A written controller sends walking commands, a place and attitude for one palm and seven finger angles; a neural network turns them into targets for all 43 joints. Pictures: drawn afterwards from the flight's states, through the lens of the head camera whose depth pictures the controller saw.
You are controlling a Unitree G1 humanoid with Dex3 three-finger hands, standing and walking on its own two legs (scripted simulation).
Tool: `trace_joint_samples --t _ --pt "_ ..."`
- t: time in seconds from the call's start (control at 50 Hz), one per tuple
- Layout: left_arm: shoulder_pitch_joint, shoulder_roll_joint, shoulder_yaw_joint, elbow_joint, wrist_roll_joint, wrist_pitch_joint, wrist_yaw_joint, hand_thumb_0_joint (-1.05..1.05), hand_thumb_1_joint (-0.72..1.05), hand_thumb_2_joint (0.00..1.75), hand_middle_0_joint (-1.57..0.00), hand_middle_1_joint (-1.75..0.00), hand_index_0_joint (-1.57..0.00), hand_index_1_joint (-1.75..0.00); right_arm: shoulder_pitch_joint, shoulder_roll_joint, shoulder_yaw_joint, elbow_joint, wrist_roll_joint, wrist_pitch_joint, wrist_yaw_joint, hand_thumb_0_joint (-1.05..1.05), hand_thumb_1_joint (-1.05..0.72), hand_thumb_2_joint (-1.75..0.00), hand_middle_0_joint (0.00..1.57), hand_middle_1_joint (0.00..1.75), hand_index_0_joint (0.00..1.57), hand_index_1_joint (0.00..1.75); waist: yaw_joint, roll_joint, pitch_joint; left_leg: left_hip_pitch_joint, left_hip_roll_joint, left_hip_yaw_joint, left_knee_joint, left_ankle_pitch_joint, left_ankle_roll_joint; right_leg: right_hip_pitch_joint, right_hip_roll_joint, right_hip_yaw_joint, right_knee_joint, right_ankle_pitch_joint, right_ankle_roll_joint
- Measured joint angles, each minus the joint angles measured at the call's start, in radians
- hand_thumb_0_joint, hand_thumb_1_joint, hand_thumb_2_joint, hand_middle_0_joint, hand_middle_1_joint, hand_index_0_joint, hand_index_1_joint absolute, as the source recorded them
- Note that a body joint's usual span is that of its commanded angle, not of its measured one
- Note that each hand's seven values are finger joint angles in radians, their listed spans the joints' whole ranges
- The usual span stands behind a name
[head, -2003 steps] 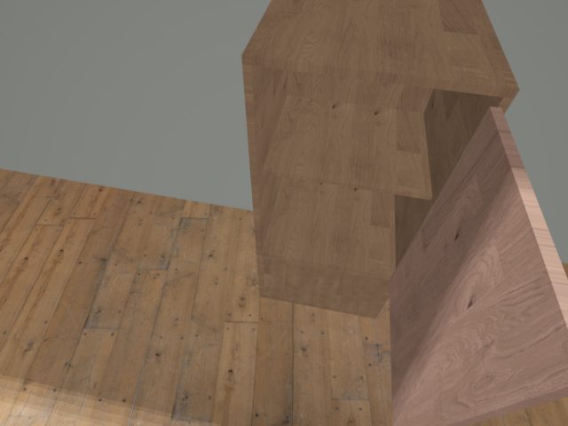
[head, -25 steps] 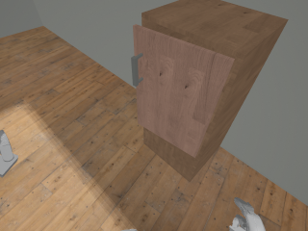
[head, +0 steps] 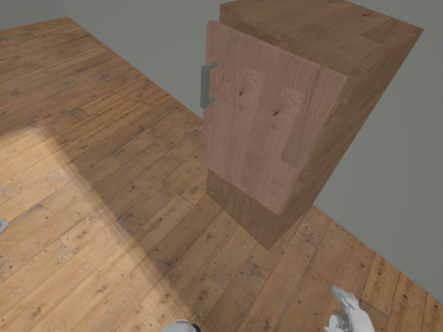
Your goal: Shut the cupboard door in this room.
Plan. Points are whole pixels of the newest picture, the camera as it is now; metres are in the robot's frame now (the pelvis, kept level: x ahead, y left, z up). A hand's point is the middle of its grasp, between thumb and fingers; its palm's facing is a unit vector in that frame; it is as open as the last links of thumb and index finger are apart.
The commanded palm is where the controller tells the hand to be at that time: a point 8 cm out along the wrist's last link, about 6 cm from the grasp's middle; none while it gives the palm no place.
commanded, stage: step back with the hand held close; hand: left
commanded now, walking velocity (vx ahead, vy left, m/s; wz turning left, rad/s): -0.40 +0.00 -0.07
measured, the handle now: (209, 85) +0.79 +0.09 +0.01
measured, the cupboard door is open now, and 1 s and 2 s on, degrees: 8 8 8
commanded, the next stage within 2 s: stop stepping back and stand still in 0.36 s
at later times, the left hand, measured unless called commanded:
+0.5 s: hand out of the picture +0.12 +0.29 +0.17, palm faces +0.37 -0.85 -0.38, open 7.4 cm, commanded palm +0.05 +0.32 +0.20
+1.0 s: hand out of the picture +0.03 +0.32 +0.18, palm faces +0.40 -0.86 -0.33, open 7.4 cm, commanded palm -0.04 +0.36 +0.20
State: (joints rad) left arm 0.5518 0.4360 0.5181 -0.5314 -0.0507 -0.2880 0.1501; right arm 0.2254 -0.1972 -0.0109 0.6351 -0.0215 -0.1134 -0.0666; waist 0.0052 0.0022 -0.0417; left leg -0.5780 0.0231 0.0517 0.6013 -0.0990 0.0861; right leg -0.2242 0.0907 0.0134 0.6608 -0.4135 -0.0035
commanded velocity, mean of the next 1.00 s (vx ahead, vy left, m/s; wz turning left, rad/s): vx -0.05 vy -0.07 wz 0.01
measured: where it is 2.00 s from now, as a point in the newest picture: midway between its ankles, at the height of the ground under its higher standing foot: outside the picture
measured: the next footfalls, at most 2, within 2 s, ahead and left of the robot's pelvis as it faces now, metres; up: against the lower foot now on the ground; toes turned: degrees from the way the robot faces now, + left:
right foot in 0.04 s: -0.09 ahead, -0.13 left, +0.00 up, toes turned +1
left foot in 0.40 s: +0.05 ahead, +0.08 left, +0.00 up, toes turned -3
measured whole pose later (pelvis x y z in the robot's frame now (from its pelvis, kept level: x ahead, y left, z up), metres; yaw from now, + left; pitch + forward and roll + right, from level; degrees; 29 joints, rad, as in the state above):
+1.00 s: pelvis -0.21 +0.07 +0.01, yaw -5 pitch -3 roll -1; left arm 0.48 0.39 0.42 -0.44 -0.06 -0.12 0.17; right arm 0.29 -0.17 0.03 0.67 -0.02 -0.08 -0.08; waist -0.05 -0.05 -0.04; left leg -0.33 0.01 0.08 0.56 -0.19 0.04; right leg -0.28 0.04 -0.03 0.79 -0.47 -0.02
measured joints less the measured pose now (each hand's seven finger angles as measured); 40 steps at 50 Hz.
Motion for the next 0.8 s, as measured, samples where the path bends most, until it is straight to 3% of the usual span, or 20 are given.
trace_joint_samples --t 0.06,0.1,0.14,0.2,0.26,0.3,0.34,0.38,0.44,0.52,0.6,0.66,0.68,0.72,0.76,0.8 --pt "-0.025 -0.031 -0.019 -0.001 -0.013 -0.012 0.006 0.01 0.89 0.90 -0.21 -0.31 -0.21 -0.30 -0.067 0.012 0.009 0.017 -0.008 -0.019 0.010 0.01 -0.91 -0.90 0.21 0.30 0.21 0.30 0.044 -0.010 0.010 -0.024 0.026 0.037 -0.067 0.063 -0.011 0.062 -0.008 0.019 -0.180 -0.025 -0.004" --pt "-0.065 -0.051 -0.066 0.003 -0.009 -0.006 0.003 0.01 0.89 0.90 -0.21 -0.31 -0.21 -0.30 -0.113 0.014 0.010 0.028 -0.002 -0.018 0.013 0.01 -0.91 -0.90 0.21 0.30 0.21 0.30 0.049 0.018 0.047 -0.004 0.051 0.033 -0.115 0.109 -0.016 0.061 0.017 0.019 -0.200 0.032 -0.003" --pt "-0.092 -0.039 -0.101 -0.006 -0.010 0.006 -0.010 0.01 0.89 0.90 -0.21 -0.31 -0.21 -0.30 -0.135 0.025 0.013 0.022 0.011 -0.009 0.011 0.01 -0.91 -0.90 0.21 0.30 0.21 0.30 0.038 0.020 0.066 0.021 0.057 0.031 -0.149 0.143 -0.019 0.061 0.025 0.016 -0.184 0.051 -0.002" --pt "-0.073 0.009 -0.104 -0.015 -0.019 0.013 -0.035 0.01 0.88 0.90 -0.21 -0.31 -0.21 -0.30 -0.138 0.037 0.021 -0.011 0.016 0.014 0.009 0.01 -0.91 -0.90 0.21 0.30 0.21 0.30 -0.004 0.020 0.056 0.034 0.061 0.024 -0.162 0.165 -0.022 0.054 0.032 0.007 -0.148 0.039 -0.010" --pt "-0.011 0.056 -0.082 -0.009 -0.025 0.014 -0.048 0.01 0.88 0.90 -0.22 -0.31 -0.21 -0.30 -0.101 0.037 0.022 -0.040 0.016 0.038 0.008 0.01 -0.91 -0.90 0.21 0.30 0.21 0.30 -0.039 0.009 0.014 0.015 0.045 0.006 -0.094 0.018 -0.063 0.054 0.022 0.000 -0.139 0.040 -0.019" --pt "0.035 0.073 -0.071 -0.005 -0.015 0.019 -0.043 0.01 0.88 0.90 -0.22 -0.31 -0.22 -0.30 -0.055 0.023 0.019 -0.038 0.010 0.048 0.004 0.01 -0.91 -0.90 0.21 0.30 0.21 0.30 -0.034 -0.013 -0.027 0.003 0.011 -0.017 0.043 -0.126 -0.099 0.059 0.000 0.014 -0.143 0.043 -0.017" --pt "0.056 0.069 -0.068 0.007 -0.002 0.025 -0.032 0.01 0.88 0.90 -0.22 -0.31 -0.22 -0.30 -0.012 0.001 0.016 -0.027 0.007 0.063 -0.005 0.01 -0.91 -0.90 0.21 0.30 0.21 0.30 -0.017 -0.031 -0.062 0.031 -0.015 -0.035 0.133 -0.191 -0.110 0.063 -0.020 0.033 -0.156 0.053 -0.006" --pt "0.026 0.049 -0.074 0.023 0.005 0.037 -0.021 0.01 0.88 0.90 -0.22 -0.31 -0.22 -0.30 0.018 -0.030 0.013 -0.020 0.012 0.070 -0.018 0.01 -0.91 -0.90 0.21 0.30 0.21 0.30 -0.005 -0.027 -0.066 0.101 -0.019 -0.052 0.066 -0.111 -0.112 0.056 -0.027 0.033 -0.159 0.062 0.010" --pt "-0.077 0.027 -0.082 0.063 -0.005 0.045 -0.014 0.01 0.88 0.90 -0.22 -0.31 -0.21 -0.30 -0.001 -0.044 -0.003 0.007 0.031 0.068 -0.025 0.01 -0.91 -0.90 0.20 0.30 0.20 0.30 0.005 -0.039 0.000 0.134 -0.037 -0.042 -0.035 -0.029 -0.023 0.013 -0.044 0.030 -0.116 0.069 0.026" --pt "-0.071 0.008 -0.078 0.054 -0.024 0.070 -0.019 0.01 0.89 0.90 -0.21 -0.31 -0.21 -0.30 -0.044 -0.018 -0.001 -0.010 0.014 0.030 0.000 0.01 -0.91 -0.90 0.20 0.30 0.20 0.30 -0.001 -0.031 0.059 0.133 -0.013 -0.020 -0.138 0.058 -0.004 -0.081 -0.003 0.034 0.069 -0.064 0.011" --pt "0.030 0.019 -0.094 -0.048 -0.032 0.099 -0.026 0.01 0.89 0.90 -0.21 -0.31 -0.21 -0.30 -0.017 0.028 0.014 -0.045 0.007 0.000 0.014 0.01 -0.91 -0.90 0.20 0.30 0.21 0.30 -0.026 -0.023 0.037 0.136 0.002 -0.026 -0.236 0.105 -0.029 -0.017 0.014 -0.036 0.001 -0.105 -0.007" --pt "0.091 0.055 -0.080 -0.102 -0.039 0.117 -0.023 0.01 0.89 0.90 -0.21 -0.31 -0.21 -0.30 0.009 0.054 0.031 -0.062 0.000 0.002 0.016 0.01 -0.91 -0.90 0.21 0.30 0.21 0.30 -0.039 -0.042 0.003 0.114 -0.027 -0.020 -0.267 0.043 -0.091 0.099 0.009 -0.080 -0.201 -0.092 -0.033" --pt "0.110 0.074 -0.062 -0.115 -0.041 0.121 -0.020 0.01 0.88 0.90 -0.21 -0.31 -0.21 -0.30 0.011 0.056 0.037 -0.068 -0.003 0.007 0.017 0.01 -0.91 -0.90 0.21 0.30 0.21 0.30 -0.034 -0.059 -0.006 0.088 -0.041 0.002 -0.239 -0.007 -0.108 0.126 -0.008 -0.080 -0.263 -0.067 -0.053" --pt "0.109 0.079 -0.057 -0.114 -0.044 0.131 -0.019 0.01 0.88 0.90 -0.22 -0.31 -0.21 -0.30 0.000 0.040 0.039 -0.044 -0.007 0.024 0.015 0.01 -0.90 -0.90 0.21 0.30 0.21 0.30 -0.014 -0.032 0.003 0.036 -0.033 0.000 -0.082 -0.112 -0.122 0.111 -0.010 -0.085 -0.260 0.093 -0.069" --pt "0.091 0.076 -0.065 -0.088 -0.041 0.143 -0.011 0.01 0.88 0.90 -0.22 -0.31 -0.21 -0.30 0.023 0.032 0.037 0.001 0.000 0.047 0.011 0.01 -0.90 -0.90 0.21 0.30 0.21 0.30 0.009 -0.027 -0.022 0.025 -0.037 -0.029 0.123 -0.183 -0.125 0.105 -0.020 -0.076 -0.208 0.084 -0.068" --pt "0.047 0.045 -0.078 -0.037 -0.027 0.151 0.006 0.01 0.88 0.90 -0.22 -0.31 -0.22 -0.30 0.064 0.021 0.039 0.033 0.007 0.068 0.003 0.01 -0.90 -0.90 0.21 0.30 0.21 0.30 0.024 -0.034 -0.062 0.070 -0.026 -0.031 0.210 -0.231 -0.112 0.106 -0.039 -0.070 -0.178 0.046 -0.051"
